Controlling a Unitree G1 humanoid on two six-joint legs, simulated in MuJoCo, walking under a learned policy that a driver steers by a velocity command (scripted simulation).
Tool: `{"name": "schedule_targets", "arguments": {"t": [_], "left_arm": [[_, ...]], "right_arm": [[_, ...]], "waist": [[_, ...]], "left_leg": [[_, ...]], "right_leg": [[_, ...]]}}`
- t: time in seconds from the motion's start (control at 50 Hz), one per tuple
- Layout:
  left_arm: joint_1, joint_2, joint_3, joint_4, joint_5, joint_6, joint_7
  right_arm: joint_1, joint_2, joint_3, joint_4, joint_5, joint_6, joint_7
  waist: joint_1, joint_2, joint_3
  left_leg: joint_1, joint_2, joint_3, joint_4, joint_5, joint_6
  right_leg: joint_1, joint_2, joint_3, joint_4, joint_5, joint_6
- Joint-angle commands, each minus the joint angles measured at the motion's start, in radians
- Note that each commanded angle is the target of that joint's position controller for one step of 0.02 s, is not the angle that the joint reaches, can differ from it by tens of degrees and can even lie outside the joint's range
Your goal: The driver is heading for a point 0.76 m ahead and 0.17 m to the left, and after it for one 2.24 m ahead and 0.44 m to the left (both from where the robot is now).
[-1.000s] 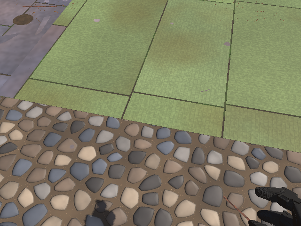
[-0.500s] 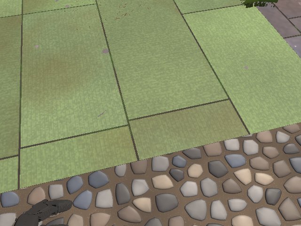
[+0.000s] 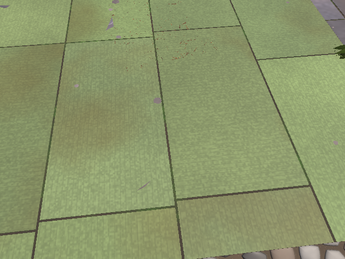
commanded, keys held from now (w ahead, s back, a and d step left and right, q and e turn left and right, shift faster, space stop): w+q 0.68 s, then w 0.04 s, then no key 0.28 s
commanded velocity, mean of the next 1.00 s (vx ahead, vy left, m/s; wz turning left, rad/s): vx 0.44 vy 0.00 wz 0.45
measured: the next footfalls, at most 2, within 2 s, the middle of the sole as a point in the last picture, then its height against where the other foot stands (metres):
left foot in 0.04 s outside the picture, level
right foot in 0.52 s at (203, 254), level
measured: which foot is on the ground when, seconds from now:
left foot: up 0.00-0.02, down 0.04-0.54, up 0.56-0.94, down 0.96-1.00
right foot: down 0.00-0.06, up 0.08-0.50, down 0.52-0.98, up 1.00-1.00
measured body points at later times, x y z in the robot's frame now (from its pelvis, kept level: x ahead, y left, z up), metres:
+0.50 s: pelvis +0.29 +0.03 +0.00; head +0.32 +0.04 +0.45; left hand +0.46 +0.32 -0.07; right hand +0.41 -0.25 -0.10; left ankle +0.16 +0.11 -0.73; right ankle +0.46 -0.06 -0.72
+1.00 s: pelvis +0.51 +0.12 +0.00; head +0.54 +0.15 +0.44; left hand +0.39 +0.38 -0.13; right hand +0.82 +0.03 -0.07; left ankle +0.57 +0.27 -0.73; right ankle +0.46 -0.06 -0.71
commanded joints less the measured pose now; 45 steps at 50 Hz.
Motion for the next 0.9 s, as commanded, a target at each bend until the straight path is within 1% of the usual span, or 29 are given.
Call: {"name": "schedule_targets", "arguments": {"t": [0.02, 0.04, 0.06, 0.08, 0.1, 0.12, 0.14, 0.16, 0.18, 0.24, 0.3, 0.34, 0.4, 0.44, 0.48, 0.5, 0.52, 0.54, 0.56, 0.58, 0.6, 0.62, 0.64, 0.68, 0.72, 0.74, 0.8, 0.86, 0.9], "left_arm": [[-0.027, 0.184, 0.048, -0.048, -0.003, 0.012, 0.020], [-0.025, 0.169, 0.040, -0.058, 0.002, 0.016, 0.030], [0.052, 0.099, 0.014, -0.101, 0.020, -0.001, 0.032], [0.066, 0.049, -0.009, -0.104, 0.029, -0.031, 0.015], [-0.003, 0.132, 0.009, -0.117, -0.005, -0.060, -0.006], [-0.087, 0.135, 0.005, -0.145, -0.027, -0.075, -0.014], [-0.125, 0.124, 0.003, -0.156, -0.012, -0.081, -0.012], [-0.131, 0.133, 0.012, -0.155, 0.010, -0.075, -0.004], [-0.114, 0.128, 0.014, -0.157, 0.017, -0.065, -0.003], [-0.090, 0.096, 0.008, -0.152, 0.025, -0.039, 0.006], [-0.199, 0.062, -0.006, -0.175, 0.026, -0.037, 0.009], [-0.274, 0.048, -0.012, -0.188, 0.019, -0.044, 0.003], [-0.344, 0.066, -0.005, -0.207, 0.003, -0.056, -0.009], [-0.346, 0.092, 0.006, -0.209, 0.000, -0.064, -0.015], [-0.292, 0.113, 0.021, -0.198, -0.004, -0.073, -0.016], [-0.213, 0.130, 0.033, -0.178, 0.000, -0.077, -0.011], [-0.089, 0.170, 0.048, -0.166, 0.017, -0.082, -0.002], [0.038, 0.252, 0.069, -0.151, 0.034, -0.074, 0.005], [0.084, 0.240, 0.072, -0.118, 0.009, -0.061, -0.005], [0.033, 0.149, 0.050, -0.137, 0.001, -0.056, -0.002], [-0.013, 0.114, 0.038, -0.142, 0.005, -0.047, 0.002], [-0.054, 0.096, 0.029, -0.139, 0.011, -0.042, 0.003], [-0.080, 0.075, 0.021, -0.132, 0.016, -0.042, 0.004], [-0.095, 0.070, 0.021, -0.118, 0.014, -0.049, 0.004], [-0.077, 0.091, 0.028, -0.091, 0.012, -0.057, 0.000], [-0.080, 0.104, 0.032, -0.080, 0.014, -0.058, -0.001], [-0.111, 0.128, 0.035, -0.058, 0.007, -0.045, 0.002], [-0.059, 0.150, 0.036, -0.020, -0.009, -0.030, 0.006], [-0.047, 0.167, 0.039, -0.001, -0.021, -0.022, 0.007]], "right_arm": [[0.048, -0.143, -0.054, -0.074, -0.007, -0.012, 0.003], [0.191, -0.196, -0.082, -0.043, -0.006, -0.008, -0.006], [0.312, -0.309, -0.112, -0.039, -0.014, -0.004, -0.020], [0.323, -0.282, -0.101, -0.038, 0.007, -0.005, -0.017], [0.317, -0.215, -0.080, -0.041, 0.004, -0.002, -0.020], [0.271, -0.190, -0.075, -0.051, -0.002, 0.001, -0.026], [0.212, -0.179, -0.070, -0.060, -0.007, 0.003, -0.028], [0.168, -0.153, -0.061, -0.074, -0.014, 0.003, -0.031], [0.142, -0.151, -0.058, -0.089, -0.020, 0.005, -0.034], [0.131, -0.168, -0.064, -0.086, -0.014, 0.002, -0.047], [0.158, -0.191, -0.073, -0.068, -0.004, 0.007, -0.062], [0.189, -0.193, -0.074, -0.054, 0.001, 0.016, -0.069], [0.240, -0.196, -0.077, -0.031, 0.009, 0.027, -0.073], [0.249, -0.187, -0.076, -0.026, 0.009, 0.035, -0.076], [0.229, -0.184, -0.078, -0.030, 0.005, 0.041, -0.077], [0.216, -0.161, -0.071, -0.037, 0.003, 0.042, -0.076], [0.206, -0.110, -0.052, -0.053, -0.005, 0.037, -0.071], [0.307, -0.044, -0.031, -0.074, -0.003, 0.029, -0.072], [0.357, -0.085, -0.030, -0.088, 0.016, 0.021, -0.072], [0.289, -0.174, -0.053, -0.071, 0.021, 0.025, -0.072], [0.201, -0.190, -0.060, -0.085, 0.010, 0.032, -0.071], [0.160, -0.176, -0.062, -0.097, 0.000, 0.035, -0.068], [0.146, -0.161, -0.065, -0.103, -0.002, 0.039, -0.064], [0.163, -0.115, -0.058, -0.105, 0.009, 0.049, -0.055], [0.137, -0.084, -0.048, -0.117, 0.002, 0.051, -0.055], [0.116, -0.074, -0.044, -0.124, -0.003, 0.050, -0.056], [0.070, -0.048, -0.030, -0.126, -0.016, 0.036, -0.047], [-0.012, -0.043, -0.026, -0.138, -0.013, 0.023, -0.026], [-0.027, -0.066, -0.036, -0.149, -0.015, 0.021, -0.019]], "waist": [[-0.087, -0.113, -0.067], [-0.156, -0.086, -0.153], [-0.157, 0.094, -0.294], [-0.137, 0.233, -0.402], [-0.176, 0.138, -0.340], [-0.171, 0.066, -0.216], [-0.133, -0.028, -0.115], [-0.099, -0.037, -0.075], [-0.071, -0.007, -0.056], [-0.044, 0.014, -0.038], [-0.079, 0.023, -0.013], [-0.112, 0.037, -0.013], [-0.138, 0.049, -0.013], [-0.127, 0.062, -0.018], [-0.089, 0.093, -0.024], [-0.045, 0.091, -0.059], [0.016, 0.044, -0.170], [0.009, -0.167, -0.318], [-0.003, -0.367, -0.345], [0.021, -0.219, -0.203], [0.025, -0.145, -0.102], [0.005, -0.113, -0.037], [-0.016, -0.128, -0.001], [-0.040, -0.160, 0.013], [-0.043, -0.132, 0.021], [-0.047, -0.118, 0.033], [-0.050, -0.108, 0.017], [-0.014, -0.119, -0.015], [-0.025, -0.132, -0.027]], "left_leg": [[0.150, -0.080, 0.072, -0.020, -0.101, 0.061], [0.385, -0.085, 0.038, -0.034, -0.045, 0.098], [0.777, 0.155, -0.358, -0.029, -0.035, 0.242], [0.984, 0.294, -0.808, -0.203, -0.162, 0.373], [0.964, 0.271, -0.744, -0.242, -0.293, 0.317], [0.835, 0.235, -0.611, -0.252, -0.281, 0.278], [0.674, 0.199, -0.516, -0.271, -0.192, 0.254], [0.564, 0.167, -0.450, -0.293, -0.091, 0.241], [0.489, 0.145, -0.427, -0.315, -0.027, 0.245], [0.371, 0.112, -0.342, -0.346, 0.096, 0.257], [0.312, 0.054, -0.265, -0.342, 0.078, 0.212], [0.298, 0.030, -0.256, -0.323, 0.022, 0.181], [0.354, 0.054, -0.325, -0.278, -0.041, 0.165], [0.422, 0.076, -0.393, -0.223, -0.071, 0.151], [0.448, 0.085, -0.439, -0.160, -0.051, 0.132], [0.430, 0.051, -0.425, -0.091, -0.020, 0.107], [0.351, 0.002, -0.367, 0.108, -0.051, 0.073], [0.065, -0.134, -0.223, 0.438, -0.358, 0.000], [-0.162, -0.113, -0.177, 0.644, -0.598, -0.024], [-0.222, -0.053, -0.195, 0.725, -0.511, -0.034], [-0.218, -0.021, -0.156, 0.729, -0.429, -0.040], [-0.191, 0.006, -0.143, 0.692, -0.371, -0.044], [-0.161, 0.033, -0.141, 0.652, -0.332, -0.044], [-0.108, 0.055, -0.114, 0.614, -0.298, -0.048], [-0.114, 0.057, -0.112, 0.545, -0.262, -0.057], [-0.118, 0.051, -0.111, 0.488, -0.241, -0.064], [-0.016, 0.028, -0.057, 0.256, -0.095, -0.069], [0.091, -0.007, -0.015, 0.083, 0.040, -0.056], [0.127, -0.021, -0.021, 0.011, 0.011, -0.028]], "right_leg": [[0.023, -0.276, 0.015, 0.242, 1.040, -0.091], [-0.090, -0.236, -0.027, 0.454, 1.021, -0.054], [-0.452, -0.131, -0.056, 0.841, 0.630, 0.012], [-0.738, 0.043, 0.082, 1.089, -0.160, 0.052], [-0.853, -0.032, 0.191, 1.141, -0.136, 0.031], [-0.879, -0.076, 0.170, 1.098, -0.064, 0.017], [-0.858, -0.113, 0.153, 0.995, -0.007, 0.015], [-0.795, -0.142, 0.150, 0.910, 0.032, 0.022], [-0.743, -0.149, 0.147, 0.877, 0.049, 0.034], [-0.699, -0.145, 0.118, 0.756, 0.099, 0.083], [-0.663, -0.117, 0.105, 0.532, 0.307, 0.110], [-0.603, -0.082, 0.100, 0.393, 0.427, 0.113], [-0.568, -0.053, 0.119, 0.289, 0.455, 0.104], [-0.551, -0.048, 0.141, 0.236, 0.399, 0.084], [-0.475, -0.048, 0.135, 0.204, 0.324, 0.049], [-0.354, -0.055, 0.122, 0.163, 0.331, 0.021], [-0.130, -0.168, 0.212, 0.188, 0.311, -0.038], [0.230, -0.394, 0.545, 0.175, 0.222, -0.167], [0.297, -0.509, 0.874, 0.083, -0.038, -0.249], [0.180, -0.464, 0.770, 0.048, -0.158, -0.207], [0.055, -0.415, 0.605, 0.039, -0.084, -0.164], [-0.056, -0.369, 0.494, 0.013, 0.030, -0.148], [-0.128, -0.334, 0.409, -0.013, 0.117, -0.137], [-0.202, -0.304, 0.295, -0.060, 0.210, -0.137], [-0.220, -0.305, 0.236, -0.091, 0.295, -0.164], [-0.223, -0.309, 0.204, -0.091, 0.414, -0.175], [-0.238, -0.267, 0.056, -0.052, 0.720, -0.155], [-0.201, -0.259, 0.017, -0.017, 0.758, -0.128], [-0.148, -0.282, 0.033, 0.037, 0.759, -0.111]]}}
